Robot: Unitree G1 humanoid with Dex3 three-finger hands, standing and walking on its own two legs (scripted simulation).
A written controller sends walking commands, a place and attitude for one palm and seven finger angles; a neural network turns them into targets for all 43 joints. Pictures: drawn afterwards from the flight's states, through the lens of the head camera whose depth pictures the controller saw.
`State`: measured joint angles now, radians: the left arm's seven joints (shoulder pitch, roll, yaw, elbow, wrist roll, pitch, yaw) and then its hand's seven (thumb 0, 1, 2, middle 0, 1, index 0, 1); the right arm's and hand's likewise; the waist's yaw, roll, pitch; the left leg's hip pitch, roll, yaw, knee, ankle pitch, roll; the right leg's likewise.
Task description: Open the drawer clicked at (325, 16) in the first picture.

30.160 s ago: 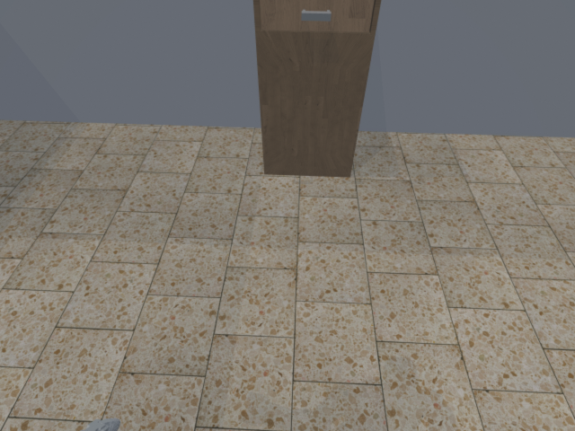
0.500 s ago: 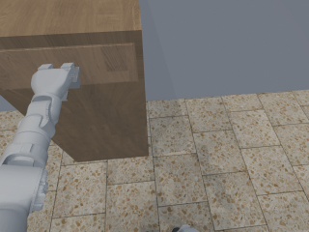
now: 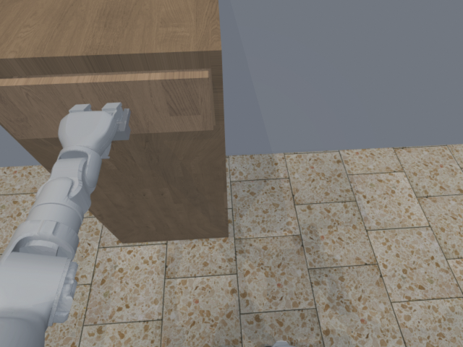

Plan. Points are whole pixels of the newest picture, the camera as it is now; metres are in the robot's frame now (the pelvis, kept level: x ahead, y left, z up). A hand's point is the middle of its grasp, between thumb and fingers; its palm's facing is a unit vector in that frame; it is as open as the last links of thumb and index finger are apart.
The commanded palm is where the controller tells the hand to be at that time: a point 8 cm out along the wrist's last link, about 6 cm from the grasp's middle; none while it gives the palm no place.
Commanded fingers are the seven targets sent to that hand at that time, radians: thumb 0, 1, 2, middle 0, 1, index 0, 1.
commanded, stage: pull the drawer open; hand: left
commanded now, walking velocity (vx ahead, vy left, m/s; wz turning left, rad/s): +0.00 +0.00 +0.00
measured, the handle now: (100, 123) +0.50 +0.25 +0.06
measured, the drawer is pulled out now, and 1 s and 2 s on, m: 0.02 0.13 0.30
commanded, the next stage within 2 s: none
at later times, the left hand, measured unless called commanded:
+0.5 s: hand (97, 173) +0.41 +0.24 +0.04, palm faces -0.01 -0.02 -1.00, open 5.8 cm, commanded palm +0.35 +0.24 +0.10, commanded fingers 0.00 0.90 0.90 -0.40 -1.35 -0.40 -1.35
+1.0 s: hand (89, 203) +0.35 +0.24 +0.04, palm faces -0.05 -0.01 -1.00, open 5.7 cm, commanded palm +0.31 +0.24 +0.10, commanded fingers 0.00 0.90 0.90 -0.40 -1.35 -0.40 -1.35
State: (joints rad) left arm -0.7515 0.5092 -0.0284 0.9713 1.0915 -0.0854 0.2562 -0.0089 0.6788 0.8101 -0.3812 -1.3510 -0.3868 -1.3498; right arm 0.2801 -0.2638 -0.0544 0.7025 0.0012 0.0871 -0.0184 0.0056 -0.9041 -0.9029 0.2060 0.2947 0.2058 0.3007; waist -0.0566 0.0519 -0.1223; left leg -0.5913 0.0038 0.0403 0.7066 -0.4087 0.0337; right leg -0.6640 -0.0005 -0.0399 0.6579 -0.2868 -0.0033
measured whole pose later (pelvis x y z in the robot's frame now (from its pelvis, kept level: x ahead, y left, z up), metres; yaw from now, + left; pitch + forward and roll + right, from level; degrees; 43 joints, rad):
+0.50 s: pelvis +0.01 +0.00 +0.01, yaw -2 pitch +14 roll -1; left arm -0.38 0.47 -0.01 0.58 1.03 -0.01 0.26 0.01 0.71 0.82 -0.31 -1.35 -0.36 -1.35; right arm 0.30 -0.27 -0.06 0.69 0.02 0.10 -0.01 0.01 -0.90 -0.90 0.20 0.29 0.20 0.30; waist -0.04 0.07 -0.12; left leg -0.48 0.01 0.07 0.64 -0.40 0.04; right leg -0.57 0.01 0.00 0.60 -0.27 0.00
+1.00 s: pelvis +0.00 -0.01 +0.01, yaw +1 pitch +9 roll +0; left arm -0.32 0.43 -0.08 0.51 1.05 -0.02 0.20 0.01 0.68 0.80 -0.36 -1.35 -0.41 -1.35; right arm 0.13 -0.23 -0.01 0.65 0.00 0.06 -0.05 0.01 -0.90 -0.90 0.21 0.29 0.21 0.30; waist 0.05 0.06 -0.09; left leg -0.40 0.00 0.03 0.62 -0.38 0.02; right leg -0.49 0.00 -0.05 0.62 -0.29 -0.02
